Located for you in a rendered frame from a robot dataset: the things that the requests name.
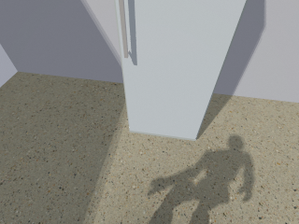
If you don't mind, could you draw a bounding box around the fridge door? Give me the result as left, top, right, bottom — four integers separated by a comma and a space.
115, 0, 247, 139

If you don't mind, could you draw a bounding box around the handle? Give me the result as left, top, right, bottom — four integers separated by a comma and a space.
119, 0, 130, 59

